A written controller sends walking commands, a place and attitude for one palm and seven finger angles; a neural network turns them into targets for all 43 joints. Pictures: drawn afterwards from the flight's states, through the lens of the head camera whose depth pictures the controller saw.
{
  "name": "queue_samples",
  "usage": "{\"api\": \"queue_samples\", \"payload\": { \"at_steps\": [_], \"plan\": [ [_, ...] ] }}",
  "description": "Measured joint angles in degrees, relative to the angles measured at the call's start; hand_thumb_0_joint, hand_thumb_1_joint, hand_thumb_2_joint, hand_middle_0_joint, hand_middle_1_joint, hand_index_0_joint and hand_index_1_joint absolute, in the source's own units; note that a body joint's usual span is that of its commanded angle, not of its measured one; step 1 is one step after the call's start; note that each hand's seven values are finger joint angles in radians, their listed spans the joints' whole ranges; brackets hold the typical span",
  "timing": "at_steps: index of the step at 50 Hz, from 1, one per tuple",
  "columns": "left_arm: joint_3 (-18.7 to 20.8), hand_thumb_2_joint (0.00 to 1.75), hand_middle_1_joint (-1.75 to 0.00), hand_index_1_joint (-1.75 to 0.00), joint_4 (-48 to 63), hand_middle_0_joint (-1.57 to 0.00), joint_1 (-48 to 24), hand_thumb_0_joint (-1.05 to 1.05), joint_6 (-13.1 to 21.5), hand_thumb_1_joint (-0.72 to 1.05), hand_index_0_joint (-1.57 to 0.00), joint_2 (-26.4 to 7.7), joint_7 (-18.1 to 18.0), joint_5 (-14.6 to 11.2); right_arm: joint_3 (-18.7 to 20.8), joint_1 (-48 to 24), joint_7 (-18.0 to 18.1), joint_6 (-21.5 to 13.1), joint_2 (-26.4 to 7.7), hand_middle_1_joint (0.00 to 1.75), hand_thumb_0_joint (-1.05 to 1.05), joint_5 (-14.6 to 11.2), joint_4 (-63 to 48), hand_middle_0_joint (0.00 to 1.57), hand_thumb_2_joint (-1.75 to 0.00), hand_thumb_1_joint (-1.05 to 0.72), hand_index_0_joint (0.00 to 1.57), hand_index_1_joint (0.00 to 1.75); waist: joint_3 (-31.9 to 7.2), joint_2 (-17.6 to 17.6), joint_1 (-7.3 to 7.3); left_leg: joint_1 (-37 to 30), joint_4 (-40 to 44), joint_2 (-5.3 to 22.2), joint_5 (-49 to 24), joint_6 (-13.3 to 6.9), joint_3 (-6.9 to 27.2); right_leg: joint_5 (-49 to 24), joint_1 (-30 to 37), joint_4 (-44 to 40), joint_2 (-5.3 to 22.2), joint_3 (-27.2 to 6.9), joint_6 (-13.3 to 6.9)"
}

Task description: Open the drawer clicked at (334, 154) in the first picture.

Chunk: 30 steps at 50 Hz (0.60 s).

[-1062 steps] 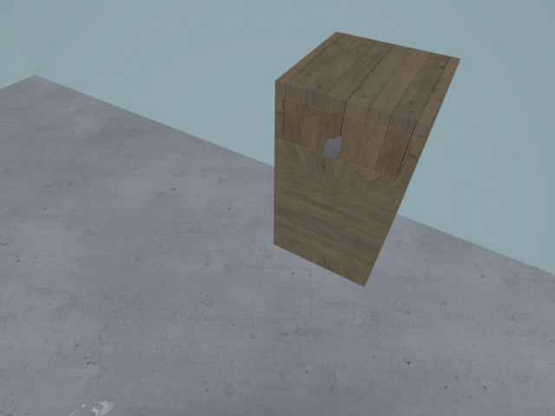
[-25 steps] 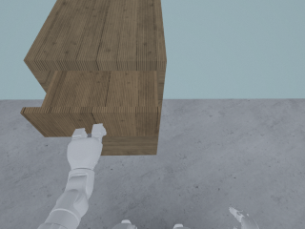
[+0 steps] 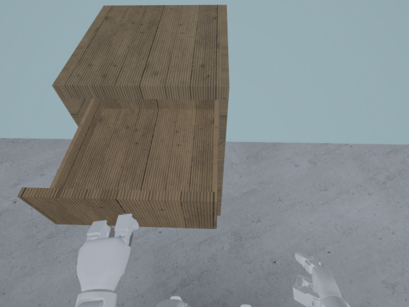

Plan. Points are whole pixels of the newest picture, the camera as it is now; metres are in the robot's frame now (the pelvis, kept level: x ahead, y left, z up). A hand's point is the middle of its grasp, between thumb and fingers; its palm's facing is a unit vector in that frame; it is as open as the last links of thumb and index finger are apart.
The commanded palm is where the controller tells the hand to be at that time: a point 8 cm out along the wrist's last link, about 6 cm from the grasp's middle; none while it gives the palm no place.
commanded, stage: pull the drawer open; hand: left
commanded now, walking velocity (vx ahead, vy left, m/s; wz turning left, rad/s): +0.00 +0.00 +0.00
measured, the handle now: (122, 230) +0.27 +0.19 -0.03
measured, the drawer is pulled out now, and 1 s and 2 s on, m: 0.28 0.30 0.30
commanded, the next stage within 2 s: open the thumb to release the handle in 0.28 s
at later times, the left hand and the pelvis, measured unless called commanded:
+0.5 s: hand (114, 272) +0.20 +0.20 -0.05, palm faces +0.02 -0.06 -1.00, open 7.3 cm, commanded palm +0.17 +0.20 +0.00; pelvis -0.02 -0.02 -0.02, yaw +1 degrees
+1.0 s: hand (114, 272) +0.20 +0.19 -0.05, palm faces +0.00 -0.08 -1.00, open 13.4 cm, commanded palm +0.17 +0.20 +0.00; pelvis -0.03 -0.02 -0.01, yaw +1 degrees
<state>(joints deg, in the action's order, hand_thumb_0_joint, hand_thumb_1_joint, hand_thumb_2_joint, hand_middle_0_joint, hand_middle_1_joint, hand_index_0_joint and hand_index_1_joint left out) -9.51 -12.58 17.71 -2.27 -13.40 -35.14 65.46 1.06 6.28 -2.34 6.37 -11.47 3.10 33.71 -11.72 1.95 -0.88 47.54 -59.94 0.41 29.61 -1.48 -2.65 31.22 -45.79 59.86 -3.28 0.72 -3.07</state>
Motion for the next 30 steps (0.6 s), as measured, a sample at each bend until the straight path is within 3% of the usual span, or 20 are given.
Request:
{"api": "queue_samples", "payload": {
  "at_steps": [6, 16, 20, 25, 30],
  "plan": [
    [1.15, 0.69, -1.35, -1.28, 2.98, -0.42, 3.87, 0.07, 1.27, 0.61, -0.19, -0.49, 1.1, -0.53, -0.36, -0.2, -0.11, -0.6, -0.12, 0.3, 0.01, 0.21, -0.85, 0.2, -0.9, -0.91, 0.2, 0.3, -0.11, -0.18, -0.28, 0.67, -1.11, 0.11, -0.03, 0.46, -0.22, 0.32, -1.14, 1.93, -0.08, -0.13, -0.52],
    [4.42, 0.71, -1.35, -1.26, 5.84, -0.42, 5.14, 0.07, 2.44, 0.61, -0.21, -1.26, 3.35, -1.91, -0.43, 0.12, -0.41, -1.63, -0.82, 0.3, 0.01, 0.67, -2.75, 0.2, -0.9, -0.91, 0.2, 0.3, -0.64, -0.48, 0.77, 3.15, -3.56, 0.42, 0.64, 1.12, -0.61, 1.35, -4.26, 5.39, -0.34, -0.39, -1.25],
    [4.63, 0.72, -1.35, -1.27, 6.59, -0.42, 5.35, 0.06, 2.7, 0.6, -0.21, -1.76, 2.73, -2.06, -0.06, 0.48, -0.19, -1.66, -1.43, 0.3, 0.01, 0.89, -2.5, 0.2, -0.9, -0.91, 0.2, 0.3, -0.53, -0.45, 0.84, 4.28, -4.33, 0.31, 0.91, 1.26, -0.49, 1.79, -5.41, 6.37, -0.24, -0.25, -1.38],
    [3.65, 0.75, -1.34, -1.3, 4.36, -0.41, 1.79, 0.04, 3.44, 0.57, -0.24, -2.8, -0.68, 0.36, 1.05, 0.25, 1.49, -1.63, -2.17, 0.3, 0.01, 1.01, 0.04, 0.2, -0.9, -0.91, 0.2, 0.3, 0.23, -0.13, -0.35, 6.48, -5.71, -0.18, 0.8, 1.38, 0.56, 2.13, -7.09, 7.59, 0.28, 0.88, -1.51],
    [2.15, 0.72, -1.32, -1.29, 3.35, -0.4, -0.03, 0.02, 1.19, 0.48, -0.29, -2.44, -0.7, -0.99, 1.16, -0.09, 2.74, -1.1, -1.61, 0.3, 0.01, 0.15, 1.5, 0.2, -0.9, -0.91, 0.19, 0.3, 0.85, 0.42, -0.67, 5.87, -4.76, -0.35, 0.0, 1.55, 0.91, 1.46, -6.4, 6.7, 0.43, 1.18, -1.55]
  ]
}}
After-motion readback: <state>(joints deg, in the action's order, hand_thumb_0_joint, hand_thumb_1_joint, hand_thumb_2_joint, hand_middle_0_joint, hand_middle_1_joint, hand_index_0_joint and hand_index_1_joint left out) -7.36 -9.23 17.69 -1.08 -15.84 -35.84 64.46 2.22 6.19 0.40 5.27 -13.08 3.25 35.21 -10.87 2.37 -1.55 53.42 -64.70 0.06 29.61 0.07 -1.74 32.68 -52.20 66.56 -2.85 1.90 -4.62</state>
